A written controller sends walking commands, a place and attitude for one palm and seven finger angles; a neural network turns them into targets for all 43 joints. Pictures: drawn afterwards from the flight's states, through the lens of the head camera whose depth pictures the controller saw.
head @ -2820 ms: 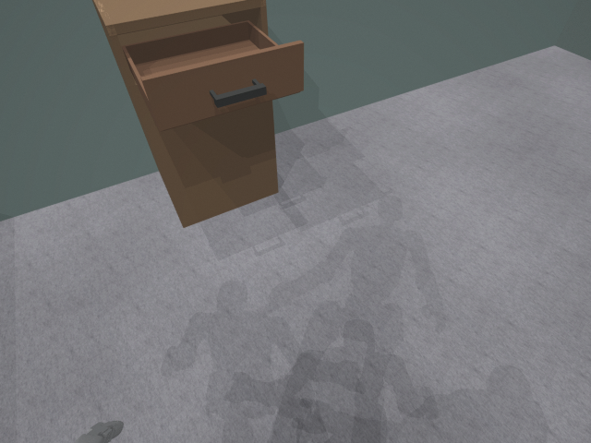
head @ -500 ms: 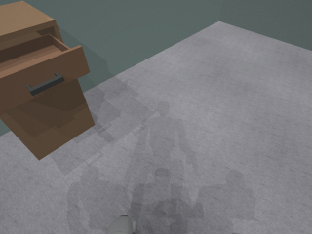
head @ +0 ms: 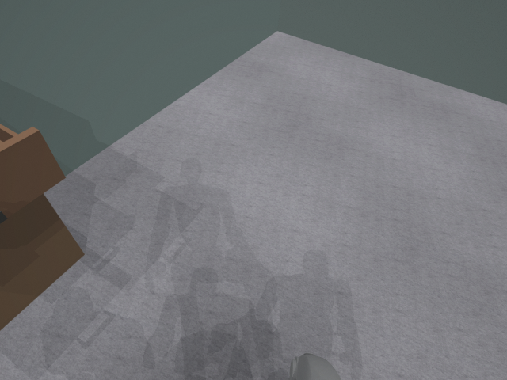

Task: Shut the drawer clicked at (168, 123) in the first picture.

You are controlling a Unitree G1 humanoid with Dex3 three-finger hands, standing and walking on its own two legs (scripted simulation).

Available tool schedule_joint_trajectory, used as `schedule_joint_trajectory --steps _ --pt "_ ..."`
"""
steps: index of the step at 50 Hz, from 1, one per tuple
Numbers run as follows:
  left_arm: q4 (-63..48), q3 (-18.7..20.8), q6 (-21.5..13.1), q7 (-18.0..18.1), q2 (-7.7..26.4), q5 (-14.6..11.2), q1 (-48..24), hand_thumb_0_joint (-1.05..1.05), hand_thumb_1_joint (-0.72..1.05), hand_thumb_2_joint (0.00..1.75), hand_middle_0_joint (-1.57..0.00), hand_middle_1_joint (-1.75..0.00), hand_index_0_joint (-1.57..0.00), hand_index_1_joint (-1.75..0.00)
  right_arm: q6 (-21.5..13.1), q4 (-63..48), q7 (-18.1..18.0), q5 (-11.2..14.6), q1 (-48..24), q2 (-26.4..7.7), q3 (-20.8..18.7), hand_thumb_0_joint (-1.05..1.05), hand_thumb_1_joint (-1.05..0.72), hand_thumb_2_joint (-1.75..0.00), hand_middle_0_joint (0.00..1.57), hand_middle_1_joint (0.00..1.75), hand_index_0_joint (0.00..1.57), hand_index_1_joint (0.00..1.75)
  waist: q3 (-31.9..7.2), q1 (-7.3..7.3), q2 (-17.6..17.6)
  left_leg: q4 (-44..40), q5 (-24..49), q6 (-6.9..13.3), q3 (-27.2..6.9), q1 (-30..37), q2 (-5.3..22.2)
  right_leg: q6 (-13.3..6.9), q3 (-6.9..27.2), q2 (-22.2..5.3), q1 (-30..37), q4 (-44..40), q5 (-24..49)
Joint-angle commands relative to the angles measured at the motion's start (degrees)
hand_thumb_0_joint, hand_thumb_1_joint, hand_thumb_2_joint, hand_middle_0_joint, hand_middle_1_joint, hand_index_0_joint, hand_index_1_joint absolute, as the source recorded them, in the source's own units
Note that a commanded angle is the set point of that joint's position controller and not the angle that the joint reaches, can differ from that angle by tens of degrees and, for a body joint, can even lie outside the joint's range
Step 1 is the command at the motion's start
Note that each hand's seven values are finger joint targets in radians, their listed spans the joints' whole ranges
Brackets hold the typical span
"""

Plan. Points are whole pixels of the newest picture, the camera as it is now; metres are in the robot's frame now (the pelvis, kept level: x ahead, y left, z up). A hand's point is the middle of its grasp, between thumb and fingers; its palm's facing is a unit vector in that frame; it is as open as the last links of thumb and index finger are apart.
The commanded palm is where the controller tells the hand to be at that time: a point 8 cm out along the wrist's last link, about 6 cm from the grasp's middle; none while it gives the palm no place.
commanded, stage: walk to a spot facing it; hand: left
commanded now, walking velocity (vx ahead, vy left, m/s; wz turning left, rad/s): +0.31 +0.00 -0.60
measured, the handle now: out of the picture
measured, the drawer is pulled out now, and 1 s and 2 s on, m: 0.30 0.30 0.30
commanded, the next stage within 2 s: turn to face it in 0.34 s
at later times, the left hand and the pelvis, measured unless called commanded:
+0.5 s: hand (219, 282) +0.34 +0.09 -0.17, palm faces -0.25 -0.94 -0.25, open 7.3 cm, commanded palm none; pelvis +0.20 -0.07 -0.01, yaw -16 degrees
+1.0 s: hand (202, 285) +0.34 +0.13 -0.20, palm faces +0.00 -0.99 -0.17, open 7.3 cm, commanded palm none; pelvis +0.31 -0.05 -0.02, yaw -4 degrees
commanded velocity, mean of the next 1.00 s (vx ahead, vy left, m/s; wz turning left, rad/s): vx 0.11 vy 0.00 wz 0.11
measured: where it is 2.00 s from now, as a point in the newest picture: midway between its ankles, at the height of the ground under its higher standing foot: (274, 376)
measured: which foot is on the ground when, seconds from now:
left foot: down 0.00-0.32, up 0.34-0.86, down 0.88-1.00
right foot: up 0.00-0.28, down 0.30-0.90, up 0.92-1.00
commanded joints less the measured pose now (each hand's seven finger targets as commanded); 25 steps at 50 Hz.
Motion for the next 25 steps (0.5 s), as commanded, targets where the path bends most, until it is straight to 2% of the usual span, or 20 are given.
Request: schedule_joint_trajectory --steps 1,5,7,8,10,11,12,13,14,15,16,17,18,19,20,21,22,23,24,25 --pt "-3.7 -1.0 0.0 -1.3 -1.6 0.0 -2.7 0.00 0.90 0.90 -0.20 -0.30 -0.20 -0.30 -1.4 -1.9 -0.2 0.1 4.7 -5.1 -0.2 0.00 -0.90 -0.90 0.20 0.30 0.20 0.30 4.7 -0.91 9.4 -11.4 22.9 2.2 -6.0 3.3 15.4 0.5 -1.5 -1.9 -7.0 -7.4 3.9" --pt "-6.6 -1.8 -0.4 -1.7 -1.9 -0.3 -12.1 0.00 0.90 0.90 -0.20 -0.30 -0.20 -0.30 -0.8 -0.3 -0.2 -0.4 9.5 -6.0 0.0 0.00 -0.90 -0.90 0.20 0.30 0.20 0.30 7.1 -4.24 8.4 -10.6 26.7 3.3 -3.8 7.5 16.6 -0.2 -4.8 -0.9 -5.9 -19.8 2.0" --pt "-7.4 -1.9 -0.6 -1.8 -2.2 -0.5 -14.5 0.00 0.90 0.90 -0.20 -0.30 -0.20 -0.30 -0.3 0.1 -0.2 -0.6 10.5 -6.4 0.1 0.00 -0.90 -0.90 0.20 0.30 0.20 0.30 7.8 -4.89 9.9 -9.6 29.8 3.1 -1.7 8.7 16.5 -1.2 -6.5 0.4 -4.0 -23.9 0.7" --pt "-7.7 -2.0 -0.8 -1.7 -2.2 -0.5 -15.2 0.00 0.90 0.90 -0.20 -0.30 -0.20 -0.30 -0.1 0.2 -0.2 -0.6 10.9 -6.6 0.1 0.00 -0.90 -0.90 0.20 0.30 0.20 0.30 7.8 -4.95 10.0 -8.4 33.8 3.0 -0.7 9.8 16.7 -1.9 -7.5 1.4 -3.0 -25.5 -0.5" --pt "-7.8 -1.9 -1.1 -1.5 -1.5 -0.4 -13.9 0.00 0.90 0.90 -0.20 -0.30 -0.20 -0.30 0.2 0.3 -0.2 -0.6 10.9 -7.1 -0.1 0.00 -0.90 -0.90 0.20 0.30 0.20 0.30 6.3 -3.84 10.7 -3.3 46.4 2.6 1.3 10.9 17.2 -3.4 -9.1 3.6 1.3 -27.9 -3.4" --pt "-7.2 -1.5 -1.3 -1.4 -0.9 -0.4 -11.2 0.00 0.90 0.90 -0.20 -0.30 -0.20 -0.30 0.3 -0.2 -0.3 -0.6 10.0 -8.0 -0.4 0.00 -0.90 -0.90 0.20 0.30 0.20 0.30 4.0 -2.41 11.5 1.0 54.2 2.3 2.6 12.3 17.4 -4.5 -10.2 5.3 4.7 -28.9 -5.2" --pt "-6.1 -1.2 -1.7 -1.2 0.2 -0.3 -7.5 0.00 0.90 0.90 -0.20 -0.30 -0.20 -0.30 0.3 -0.7 -0.2 -0.4 9.0 -9.1 -0.7 0.00 -0.90 -0.90 0.20 0.30 0.20 0.30 1.1 -0.65 11.9 7.3 60.3 1.7 3.3 12.3 17.5 -5.6 -10.7 6.6 10.2 -30.2 -6.6" --pt "-4.3 -0.6 -2.2 -1.0 1.9 -0.2 -0.7 0.00 0.90 0.90 -0.20 -0.30 -0.20 -0.30 0.5 -1.6 -0.1 -0.2 6.9 -10.5 -1.0 0.00 -0.90 -0.90 0.20 0.30 0.20 0.30 -3.4 2.75 12.0 16.7 60.2 0.6 4.2 10.3 16.9 -6.4 -11.0 7.7 19.5 -33.2 -6.0" --pt "-2.2 0.4 -2.8 -0.6 5.1 -0.1 7.8 0.00 0.90 0.90 -0.20 -0.30 -0.20 -0.30 0.7 -3.0 0.5 0.3 5.2 -10.7 -1.0 0.00 -0.90 -0.90 0.20 0.30 0.20 0.30 -8.4 7.04 8.7 30.5 50.1 -1.4 4.7 0.2 16.1 -7.9 -8.3 6.1 35.2 -37.5 -0.1" --pt "-1.4 1.7 -3.4 0.1 11.4 -0.3 12.9 0.00 0.90 0.90 -0.20 -0.30 -0.20 -0.30 0.8 -4.9 1.1 1.2 6.4 -6.8 -0.4 0.00 -0.90 -0.90 0.20 0.30 0.20 0.30 -15.7 8.03 -3.5 48.9 3.6 -4.5 2.9 -20.1 7.9 -14.3 15.6 -9.7 53.4 -39.1 8.7" --pt "-1.2 2.3 -3.0 0.8 15.3 -1.9 13.8 0.00 0.90 0.90 -0.20 -0.30 -0.20 -0.30 0.8 -6.9 0.6 1.6 3.4 -5.0 -0.1 0.00 -0.90 -0.90 0.20 0.30 0.20 0.30 -18.8 6.88 -7.1 63.8 -19.0 -6.0 -5.2 -31.5 1.8 -19.7 34.1 -19.0 57.4 -45.0 21.8" --pt "-1.9 2.4 -2.7 1.4 14.5 -2.4 11.0 0.00 0.90 0.90 -0.20 -0.30 -0.20 -0.30 0.8 -7.3 0.3 1.3 0.3 -5.5 -0.6 0.00 -0.90 -0.90 0.20 0.30 0.20 0.30 -13.5 5.80 -0.7 65.1 -13.8 -5.0 -12.4 -33.9 5.0 -20.3 28.6 -19.1 52.5 -46.8 22.5" --pt "-3.6 1.4 -3.1 1.6 11.8 -2.4 6.8 0.00 0.90 0.90 -0.20 -0.30 -0.20 -0.30 1.1 -7.5 0.7 1.0 -0.3 -5.4 -0.7 0.00 -0.90 -0.90 0.20 0.30 0.20 0.30 -9.8 3.73 0.2 62.9 -6.8 -5.5 -14.0 -32.4 7.0 -14.1 24.0 -16.0 44.1 -48.6 20.9" --pt "-4.5 0.8 -3.3 1.8 9.7 -2.3 2.5 0.00 0.90 0.90 -0.20 -0.30 -0.20 -0.30 1.8 -6.9 0.6 0.6 -0.7 -5.4 -0.9 0.00 -0.90 -0.90 0.20 0.30 0.20 0.30 -6.2 0.83 2.4 59.6 -3.9 -5.9 -15.3 -30.4 8.3 -9.3 20.4 -13.7 36.2 -49.7 19.7" --pt "-4.6 0.1 -3.9 2.0 8.0 -2.2 0.5 0.00 0.90 0.90 -0.20 -0.30 -0.20 -0.30 2.6 -6.0 0.5 0.2 -1.1 -4.8 -0.7 0.00 -0.90 -0.90 0.20 0.30 0.20 0.30 -2.6 -0.67 2.6 56.2 -2.2 -6.0 -15.5 -26.9 8.9 -6.5 16.1 -11.5 27.5 -51.1 20.9" --pt "-4.8 -0.2 -4.4 2.0 7.3 -1.9 -0.6 0.00 0.90 0.90 -0.20 -0.30 -0.20 -0.30 3.4 -5.3 0.4 0.0 0.5 -4.0 -0.6 0.00 -0.90 -0.90 0.20 0.30 0.20 0.30 -1.4 -2.43 1.9 54.0 -1.3 -6.1 -15.4 -24.9 8.5 -6.1 12.8 -9.5 23.5 -51.6 24.0" --pt "-4.7 -0.4 -4.7 2.0 6.7 -1.6 -1.0 0.00 0.90 0.90 -0.20 -0.30 -0.20 -0.30 4.0 -4.5 0.3 -0.1 1.9 -3.4 -0.5 0.00 -0.90 -0.90 0.20 0.30 0.20 0.30 -1.2 -3.51 0.9 52.4 -1.2 -6.3 -15.2 -24.1 8.0 -7.8 10.5 -8.6 21.5 -51.6 27.7" --pt "-4.5 -0.6 -4.7 2.1 6.5 -1.2 -1.2 0.00 0.90 0.90 -0.20 -0.30 -0.20 -0.30 4.4 -3.9 0.3 -0.1 3.2 -3.1 -0.3 0.00 -0.90 -0.90 0.20 0.30 0.20 0.30 -2.2 -4.46 0.6 50.4 -1.3 -6.5 -14.9 -23.4 7.5 -9.8 8.1 -8.2 20.9 -51.2 28.5" --pt "-3.8 -0.9 -5.0 2.3 5.5 -1.1 -0.5 0.00 0.90 0.90 -0.20 -0.30 -0.20 -0.30 4.6 -3.1 0.3 -0.2 3.6 -2.4 -0.1 0.00 -0.90 -0.90 0.20 0.30 0.20 0.30 -2.8 -4.78 1.4 49.0 -0.3 -6.5 -14.8 -23.0 6.5 -9.7 7.0 -6.8 21.0 -51.0 31.3" --pt "-3.4 -1.0 -5.3 2.4 4.4 -1.2 0.6 0.00 0.90 0.90 -0.20 -0.30 -0.20 -0.30 4.8 -2.7 0.4 -0.3 3.6 -1.8 0.0 0.00 -0.90 -0.90 0.20 0.30 0.20 0.30 -4.1 -4.90 0.5 47.9 1.4 -6.5 -14.9 -23.5 6.0 -8.0 5.8 -5.7 22.4 -50.6 34.0"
